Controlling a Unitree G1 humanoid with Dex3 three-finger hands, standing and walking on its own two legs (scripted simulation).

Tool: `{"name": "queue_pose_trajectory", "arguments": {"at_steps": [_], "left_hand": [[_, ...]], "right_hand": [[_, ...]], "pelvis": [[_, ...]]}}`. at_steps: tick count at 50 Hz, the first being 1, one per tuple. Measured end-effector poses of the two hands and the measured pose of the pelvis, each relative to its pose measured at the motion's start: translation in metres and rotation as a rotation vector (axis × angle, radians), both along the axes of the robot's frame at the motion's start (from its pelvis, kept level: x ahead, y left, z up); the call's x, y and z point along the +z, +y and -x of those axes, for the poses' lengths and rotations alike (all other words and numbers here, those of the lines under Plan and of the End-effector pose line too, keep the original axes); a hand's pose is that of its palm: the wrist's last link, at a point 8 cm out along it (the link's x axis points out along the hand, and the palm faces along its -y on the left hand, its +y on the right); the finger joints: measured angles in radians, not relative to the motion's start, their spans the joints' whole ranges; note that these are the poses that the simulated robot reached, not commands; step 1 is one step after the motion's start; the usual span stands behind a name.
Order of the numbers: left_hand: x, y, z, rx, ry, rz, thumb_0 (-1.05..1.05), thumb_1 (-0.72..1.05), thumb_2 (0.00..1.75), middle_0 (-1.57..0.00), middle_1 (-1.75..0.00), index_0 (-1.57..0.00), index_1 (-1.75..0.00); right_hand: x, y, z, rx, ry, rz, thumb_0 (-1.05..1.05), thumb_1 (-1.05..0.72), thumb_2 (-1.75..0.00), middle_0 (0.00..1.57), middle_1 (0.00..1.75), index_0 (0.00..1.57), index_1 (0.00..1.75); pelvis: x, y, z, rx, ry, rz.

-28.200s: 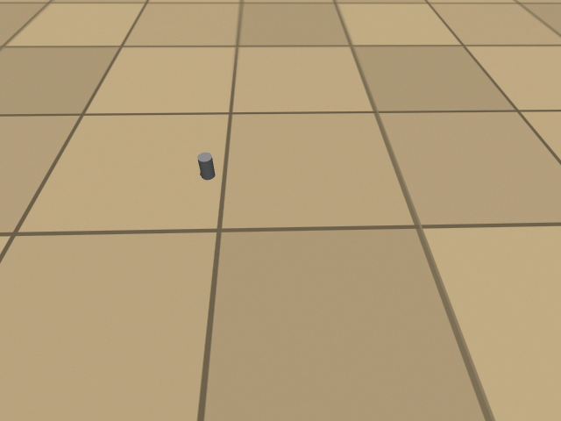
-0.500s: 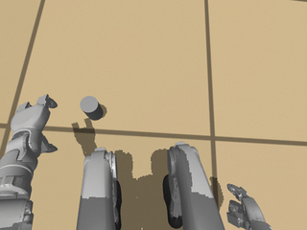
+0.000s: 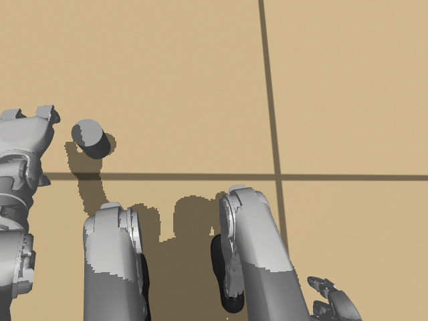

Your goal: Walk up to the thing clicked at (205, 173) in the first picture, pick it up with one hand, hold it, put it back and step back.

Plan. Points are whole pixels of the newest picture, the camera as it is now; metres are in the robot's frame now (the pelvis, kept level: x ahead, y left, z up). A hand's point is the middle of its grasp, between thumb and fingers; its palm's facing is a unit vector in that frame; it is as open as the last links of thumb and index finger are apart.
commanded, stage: rise first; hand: left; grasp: from above
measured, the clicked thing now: (92, 140) +0.52 +0.21 -0.32
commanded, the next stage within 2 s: approach in 0.68 s
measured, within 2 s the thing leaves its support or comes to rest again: neither
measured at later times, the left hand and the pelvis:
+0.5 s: hand (53, 145) +0.46 +0.26 -0.19, palm faces -0.44 -0.05 -0.90, open 13.6 cm; pelvis +0.01 -0.01 -0.02, yaw -1 degrees
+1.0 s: hand (72, 138) +0.48 +0.23 -0.21, palm faces -0.44 -0.03 -0.90, open 14.0 cm; pelvis +0.00 +0.00 -0.03, yaw -2 degrees
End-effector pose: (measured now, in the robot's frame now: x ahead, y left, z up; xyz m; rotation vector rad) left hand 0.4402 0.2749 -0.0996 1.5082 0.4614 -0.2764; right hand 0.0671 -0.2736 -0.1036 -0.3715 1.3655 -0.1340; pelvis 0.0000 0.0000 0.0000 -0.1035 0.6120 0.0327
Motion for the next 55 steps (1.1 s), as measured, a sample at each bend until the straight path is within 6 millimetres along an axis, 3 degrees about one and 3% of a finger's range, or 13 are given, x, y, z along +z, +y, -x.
{"name": "queue_pose_trajectory", "arguments": {"at_steps": [17,43,48,55], "left_hand": [[-0.028,-0.011,-0.022,-0.007,-0.005,-0.02,0.0,-0.42,0.91,-0.2,-0.9,-0.2,-0.89],[-0.044,-0.019,-0.035,-0.021,-0.007,-0.011,0.0,-0.51,0.98,-0.11,-1.0,-0.12,-0.99],[-0.047,-0.035,-0.043,-0.049,-0.008,-0.007,0.0,-0.51,0.98,-0.1,-1.03,-0.11,-1.02],[-0.052,-0.083,-0.07,-0.122,-0.05,0.023,0.0,-0.51,0.97,-0.09,-1.07,-0.1,-1.04]], "right_hand": [[-0.023,-0.002,0.012,0.005,0.076,-0.032,0.0,-0.91,-0.91,0.21,0.3,0.2,0.3],[-0.021,-0.002,0.023,0.0,0.105,-0.008,0.0,-0.91,-0.9,0.21,0.3,0.2,0.3],[-0.023,-0.002,0.029,0.006,0.111,-0.011,0.0,-0.91,-0.9,0.21,0.3,0.2,0.3],[-0.023,-0.003,0.044,-0.005,0.116,0.004,0.0,-0.91,-0.9,0.21,0.3,0.2,0.3]], "pelvis": [[-0.019,-0.006,-0.007,-0.018,0.018,-0.01],[-0.029,-0.001,-0.008,-0.023,0.014,0.009],[-0.033,-0.003,-0.006,-0.024,0.01,0.007],[-0.04,-0.004,-0.003,-0.034,0.006,0.012]]}}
